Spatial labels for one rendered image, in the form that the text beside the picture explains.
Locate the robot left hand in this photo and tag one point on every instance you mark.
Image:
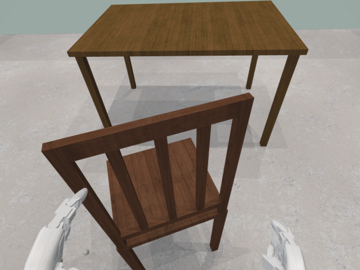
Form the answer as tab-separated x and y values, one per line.
49	244

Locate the robot right hand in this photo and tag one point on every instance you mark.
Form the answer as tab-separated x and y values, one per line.
290	256

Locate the table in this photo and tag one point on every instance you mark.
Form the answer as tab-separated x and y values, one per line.
241	28

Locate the chair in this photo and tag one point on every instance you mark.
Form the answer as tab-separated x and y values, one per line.
162	190

